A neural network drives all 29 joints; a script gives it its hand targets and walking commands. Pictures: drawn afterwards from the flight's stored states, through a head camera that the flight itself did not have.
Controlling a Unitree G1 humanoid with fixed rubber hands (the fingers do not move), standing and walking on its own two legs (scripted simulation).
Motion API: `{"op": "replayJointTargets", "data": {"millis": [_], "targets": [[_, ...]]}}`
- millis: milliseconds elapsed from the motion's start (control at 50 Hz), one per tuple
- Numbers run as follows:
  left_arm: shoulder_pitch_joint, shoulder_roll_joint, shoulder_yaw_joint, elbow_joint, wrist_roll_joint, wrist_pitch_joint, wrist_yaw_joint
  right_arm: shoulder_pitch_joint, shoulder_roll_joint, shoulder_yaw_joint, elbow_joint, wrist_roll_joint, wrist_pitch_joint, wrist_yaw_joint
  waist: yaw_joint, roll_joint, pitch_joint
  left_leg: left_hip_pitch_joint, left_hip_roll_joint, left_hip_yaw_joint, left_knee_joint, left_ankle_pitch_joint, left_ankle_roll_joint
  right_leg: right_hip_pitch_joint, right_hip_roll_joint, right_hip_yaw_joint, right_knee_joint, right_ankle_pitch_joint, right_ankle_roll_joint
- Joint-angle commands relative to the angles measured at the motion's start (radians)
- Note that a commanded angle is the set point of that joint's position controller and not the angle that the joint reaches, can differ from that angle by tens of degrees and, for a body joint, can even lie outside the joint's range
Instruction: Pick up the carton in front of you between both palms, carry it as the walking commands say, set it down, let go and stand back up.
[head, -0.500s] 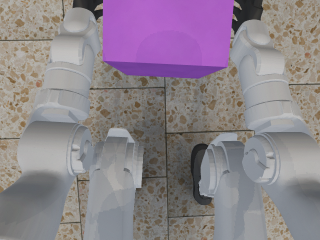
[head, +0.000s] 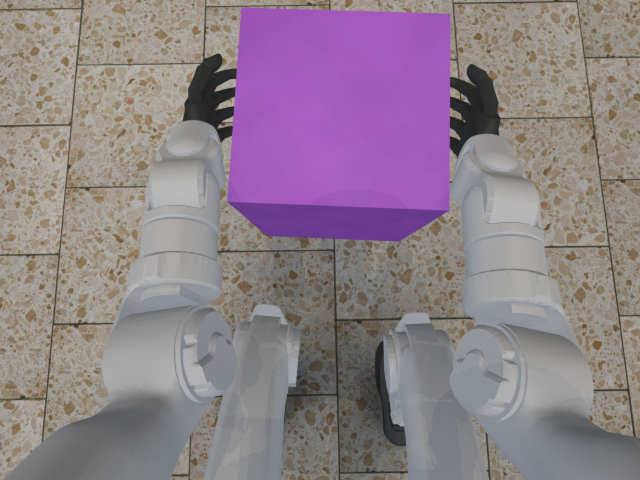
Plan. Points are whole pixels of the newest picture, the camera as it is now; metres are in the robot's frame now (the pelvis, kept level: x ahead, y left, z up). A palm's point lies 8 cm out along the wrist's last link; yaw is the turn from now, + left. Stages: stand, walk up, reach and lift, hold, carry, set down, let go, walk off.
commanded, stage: reach and lift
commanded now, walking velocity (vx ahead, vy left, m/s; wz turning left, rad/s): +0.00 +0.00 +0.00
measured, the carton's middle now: (337, 150) +0.52 +0.03 -0.13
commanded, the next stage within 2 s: none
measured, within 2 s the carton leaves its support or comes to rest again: neither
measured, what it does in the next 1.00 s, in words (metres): rises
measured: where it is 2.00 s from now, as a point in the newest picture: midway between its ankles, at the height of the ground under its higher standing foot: (334, 405)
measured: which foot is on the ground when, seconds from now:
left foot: down 0.00-1.00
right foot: down 0.00-1.00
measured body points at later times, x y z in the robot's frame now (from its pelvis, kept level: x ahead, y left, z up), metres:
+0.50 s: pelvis +0.05 +0.01 +0.14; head +0.21 +0.02 +0.56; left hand +0.47 +0.17 +0.10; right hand +0.47 -0.13 +0.10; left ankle +0.12 +0.13 -0.45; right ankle +0.11 -0.13 -0.45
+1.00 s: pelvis +0.09 +0.00 +0.26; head +0.12 +0.00 +0.71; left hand +0.41 +0.16 +0.25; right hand +0.43 -0.14 +0.25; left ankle +0.12 +0.13 -0.45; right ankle +0.11 -0.13 -0.45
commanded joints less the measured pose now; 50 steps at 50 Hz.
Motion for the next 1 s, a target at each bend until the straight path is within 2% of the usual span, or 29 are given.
{"op": "replayJointTargets", "data": {"millis": [0, 100, 240, 400, 540, 680, 740, 860, 980], "targets": [[-0.543, -1.101, -0.533, -0.047, -0.211, 0.003, -0.272, -0.653, 1.104, 0.616, -0.003, 0.19, 0.011, 0.262, 0.03, -0.007, -1.191, 0.748, -0.122, 0.146, -0.232, 0.205, 0.03, 0.701, 0.105, -0.132, -0.254, 0.172, -0.004], [-0.447, -1.14, -0.599, -0.075, -0.234, 0.0, -0.268, -0.517, 1.101, 0.628, -0.005, 0.186, 0.002, 0.27, -0.002, 0.047, -1.08, 0.837, -0.121, 0.124, -0.311, 0.24, 0.016, 0.725, 0.105, -0.12, -0.323, 0.201, -0.018], [-0.311, -1.192, -0.608, -0.059, -0.209, -0.019, -0.234, -0.377, 1.104, 0.62, 0.027, 0.171, -0.019, 0.29, -0.007, 0.1, -0.932, 0.99, -0.121, 0.085, -0.443, 0.241, 0.011, 0.739, 0.105, -0.096, -0.433, 0.18, -0.036], [-0.136, -1.215, -0.591, -0.052, -0.171, -0.028, -0.217, -0.224, 1.123, 0.646, 0.026, 0.15, -0.024, 0.313, 0.0, 0.059, -0.812, 1.162, -0.116, 0.052, -0.603, 0.24, 0.024, 0.892, 0.091, -0.067, -0.593, 0.171, -0.037], [-0.043, -1.238, -0.659, -0.122, -0.193, -0.046, -0.219, -0.114, 1.16, 0.73, -0.041, 0.161, -0.041, 0.306, -0.003, 0.023, -0.773, 1.324, -0.108, 0.029, -0.72, 0.306, 0.032, 1.112, 0.076, -0.033, -0.728, 0.25, -0.039], [0.093, -1.228, -0.672, -0.126, -0.181, -0.022, -0.229, 0.049, 1.16, 0.734, -0.03, 0.138, -0.015, 0.301, -0.01, 0.03, -0.589, 1.46, -0.094, 0.007, -0.878, 0.298, 0.041, 1.296, 0.058, 0.004, -0.892, 0.264, -0.049], [0.159, -1.218, -0.674, -0.136, -0.173, -0.007, -0.231, 0.121, 1.157, 0.731, -0.032, 0.129, 0.002, 0.303, -0.013, 0.033, -0.512, 1.533, -0.089, -0.002, -0.951, 0.334, 0.043, 1.389, 0.049, 0.017, -0.966, 0.31, -0.051], [0.252, -1.209, -0.723, -0.218, -0.188, 0.013, -0.233, 0.211, 1.165, 0.788, -0.1, 0.148, 0.025, 0.304, -0.008, 0.028, -0.435, 1.698, -0.083, -0.009, -1.082, 0.461, 0.038, 1.599, 0.031, 0.038, -1.107, 0.457, -0.046], [0.327, -1.198, -0.763, -0.287, -0.198, 0.068, -0.237, 0.287, 1.154, 0.831, -0.173, 0.165, 0.081, 0.306, -0.005, 0.026, -0.319, 1.845, -0.075, -0.008, -1.208, 0.478, 0.039, 1.76, 0.014, 0.046, -1.243, 0.486, -0.041]]}}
